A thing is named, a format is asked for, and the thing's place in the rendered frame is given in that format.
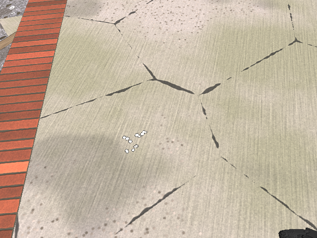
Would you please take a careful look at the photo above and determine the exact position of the right robot hand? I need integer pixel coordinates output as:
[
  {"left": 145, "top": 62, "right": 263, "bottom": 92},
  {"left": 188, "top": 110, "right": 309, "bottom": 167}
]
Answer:
[{"left": 278, "top": 227, "right": 317, "bottom": 238}]

